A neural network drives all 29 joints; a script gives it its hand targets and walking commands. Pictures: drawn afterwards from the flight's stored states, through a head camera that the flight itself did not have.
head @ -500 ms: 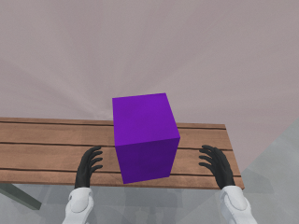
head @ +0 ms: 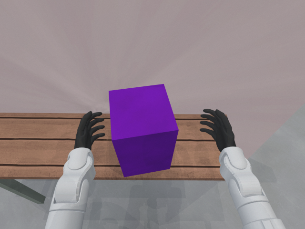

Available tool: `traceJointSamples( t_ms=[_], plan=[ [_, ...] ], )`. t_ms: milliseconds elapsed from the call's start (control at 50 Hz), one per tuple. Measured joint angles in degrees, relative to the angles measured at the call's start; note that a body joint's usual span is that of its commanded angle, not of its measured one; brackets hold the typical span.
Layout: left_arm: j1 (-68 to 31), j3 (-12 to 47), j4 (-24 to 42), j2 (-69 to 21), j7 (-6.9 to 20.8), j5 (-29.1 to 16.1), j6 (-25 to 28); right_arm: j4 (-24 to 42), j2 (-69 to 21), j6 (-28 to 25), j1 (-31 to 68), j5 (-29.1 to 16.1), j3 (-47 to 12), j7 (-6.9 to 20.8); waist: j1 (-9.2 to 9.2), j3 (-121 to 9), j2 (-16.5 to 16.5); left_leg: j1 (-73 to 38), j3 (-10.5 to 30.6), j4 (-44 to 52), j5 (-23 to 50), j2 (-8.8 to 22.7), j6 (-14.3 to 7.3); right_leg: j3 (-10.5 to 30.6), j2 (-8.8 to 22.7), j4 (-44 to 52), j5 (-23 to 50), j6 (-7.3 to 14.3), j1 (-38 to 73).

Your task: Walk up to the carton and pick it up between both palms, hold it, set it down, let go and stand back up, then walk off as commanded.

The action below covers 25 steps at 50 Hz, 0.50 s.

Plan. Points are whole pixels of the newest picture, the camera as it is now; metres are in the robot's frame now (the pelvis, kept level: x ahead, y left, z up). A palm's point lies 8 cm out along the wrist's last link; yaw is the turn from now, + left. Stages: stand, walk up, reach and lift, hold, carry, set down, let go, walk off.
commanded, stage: reach and lift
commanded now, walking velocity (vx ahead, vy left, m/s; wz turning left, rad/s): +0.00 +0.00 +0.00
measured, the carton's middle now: (142, 134) +0.40 +0.07 -0.06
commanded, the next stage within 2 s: none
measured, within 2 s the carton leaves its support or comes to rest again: neither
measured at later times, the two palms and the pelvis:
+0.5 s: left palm (77, 117) +0.34 +0.21 +0.10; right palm (214, 102) +0.41 -0.13 +0.11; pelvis +0.00 +0.00 +0.00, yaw +1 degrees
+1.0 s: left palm (79, 103) +0.37 +0.22 +0.11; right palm (205, 87) +0.45 -0.11 +0.11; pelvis +0.00 +0.01 +0.00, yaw +1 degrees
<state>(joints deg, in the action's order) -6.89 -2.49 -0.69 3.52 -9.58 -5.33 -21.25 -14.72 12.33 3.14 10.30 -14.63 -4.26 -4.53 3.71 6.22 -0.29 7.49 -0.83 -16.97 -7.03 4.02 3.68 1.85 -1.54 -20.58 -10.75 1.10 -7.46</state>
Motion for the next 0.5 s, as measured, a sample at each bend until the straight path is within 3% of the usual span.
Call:
traceJointSamples(
  t_ms=[240,500],
  plan=[
    [-9.2,-3.0,1.0,0.2,-0.3,-0.4,-9.0,-2.5,2.5,6.3,12.3,-4.1,-1.2,-1.5,0.86,0.5,0.7,2.9,-0.2,-0.7,0.2,0.4,0.2,0.3,-0.5,-0.5,0.5,0.1,-3.0],
    [-15.9,-5.0,0.5,2.0,-0.3,-0.6,-13.0,-7.8,3.7,9.5,22.0,-5.8,-1.0,-2.2,0.67,-1.2,0.5,5.6,1.1,-1.7,-0.1,0.1,0.1,-0.9,-0.2,0.3,0.7,-0.1,-4.4]
  ],
)
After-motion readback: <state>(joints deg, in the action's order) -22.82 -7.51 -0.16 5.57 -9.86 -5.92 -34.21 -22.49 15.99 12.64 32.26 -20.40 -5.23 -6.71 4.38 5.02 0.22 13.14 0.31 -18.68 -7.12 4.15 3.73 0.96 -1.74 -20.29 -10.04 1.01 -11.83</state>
